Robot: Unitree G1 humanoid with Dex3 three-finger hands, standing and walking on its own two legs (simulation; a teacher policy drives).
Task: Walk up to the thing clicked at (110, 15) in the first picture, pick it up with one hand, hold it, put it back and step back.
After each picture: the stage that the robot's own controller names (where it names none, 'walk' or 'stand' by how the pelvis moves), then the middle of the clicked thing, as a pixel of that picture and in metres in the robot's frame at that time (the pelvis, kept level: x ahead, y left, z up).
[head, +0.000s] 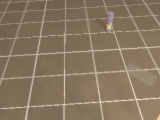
stand; (109, 22) +1.67 -0.29 -0.65
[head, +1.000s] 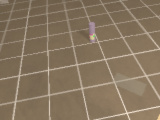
walk; (92, 32) +1.55 +0.06 -0.63
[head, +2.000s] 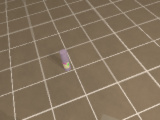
walk; (65, 60) +1.01 +0.29 -0.65
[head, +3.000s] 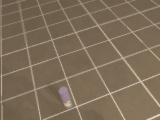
walk; (66, 98) +0.63 +0.24 -0.65
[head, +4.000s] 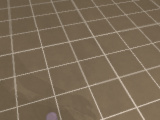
walk; out of the picture +0.41 +0.21 -0.63
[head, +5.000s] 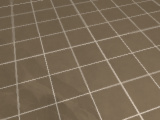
stand; out of the picture +0.38 +0.24 -0.65
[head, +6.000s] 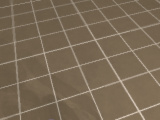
stand; out of the picture +0.39 +0.26 -0.66
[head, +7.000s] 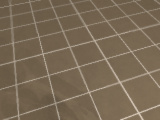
stand; out of the picture +0.37 +0.26 -0.66
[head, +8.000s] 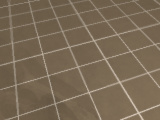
stand; out of the picture +0.36 +0.26 -0.66
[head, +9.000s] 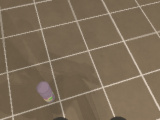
go down; (46, 93) +0.41 +0.24 -0.50
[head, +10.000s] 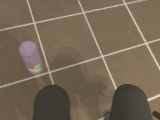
go down; (32, 60) +0.46 +0.24 -0.27
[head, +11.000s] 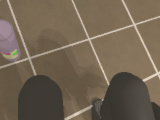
close in; (7, 44) +0.46 +0.27 -0.22
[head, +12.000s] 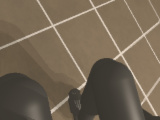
close; out of the picture +0.44 +0.29 -0.16
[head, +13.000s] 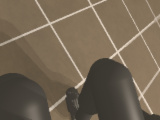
lift; out of the picture +0.43 +0.30 -0.16
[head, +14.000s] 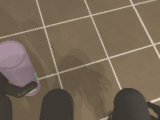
lift; (22, 74) +0.33 +0.22 -0.02
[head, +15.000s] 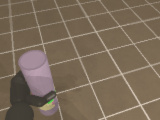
hold; (42, 87) +0.31 +0.16 +0.05
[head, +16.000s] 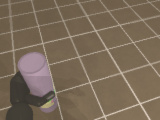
hold; (41, 86) +0.32 +0.16 +0.04
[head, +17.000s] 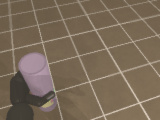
hold; (41, 86) +0.32 +0.16 +0.04
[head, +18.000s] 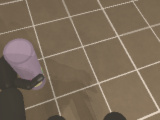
crouch; (29, 69) +0.38 +0.19 -0.02
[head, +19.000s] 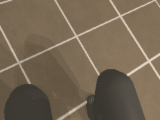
lower; out of the picture +0.50 +0.26 -0.06
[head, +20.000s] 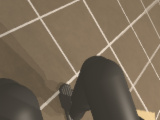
lower; out of the picture +0.46 +0.29 -0.18
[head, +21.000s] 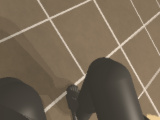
lower; out of the picture +0.44 +0.28 -0.17
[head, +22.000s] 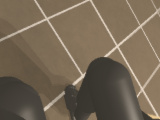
lower; out of the picture +0.44 +0.29 -0.17
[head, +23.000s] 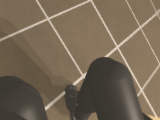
lower; out of the picture +0.44 +0.29 -0.17
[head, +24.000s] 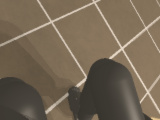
open; out of the picture +0.44 +0.27 -0.17
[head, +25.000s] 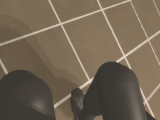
stand; out of the picture +0.43 +0.26 -0.18
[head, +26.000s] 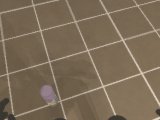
stand; (49, 96) +0.41 +0.21 -0.49
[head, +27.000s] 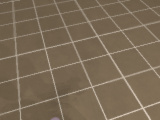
stand; out of the picture +0.39 +0.20 -0.59
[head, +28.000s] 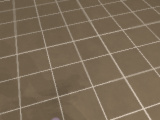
stand; out of the picture +0.38 +0.20 -0.60
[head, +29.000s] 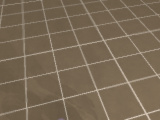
stand; out of the picture +0.39 +0.18 -0.64
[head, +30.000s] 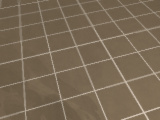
stand; out of the picture +0.38 +0.21 -0.66
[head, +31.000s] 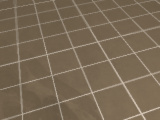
stand; out of the picture +0.37 +0.22 -0.66
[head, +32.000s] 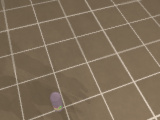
walk; (57, 102) +0.44 +0.17 -0.64
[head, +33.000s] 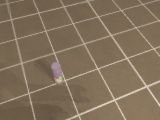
walk; (57, 74) +0.69 +0.24 -0.63
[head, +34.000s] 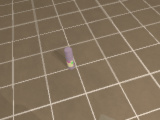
stand; (69, 58) +1.00 +0.23 -0.63
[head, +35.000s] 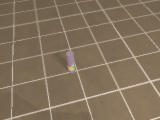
stand; (70, 62) +0.97 +0.18 -0.65
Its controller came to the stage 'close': yes
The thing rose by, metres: 0.68
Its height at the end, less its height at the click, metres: +0.00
